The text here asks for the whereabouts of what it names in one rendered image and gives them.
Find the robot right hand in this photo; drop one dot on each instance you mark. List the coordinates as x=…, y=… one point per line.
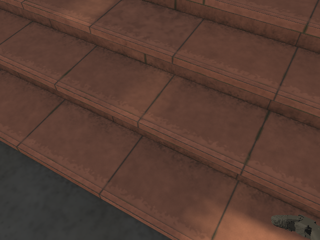
x=300, y=224

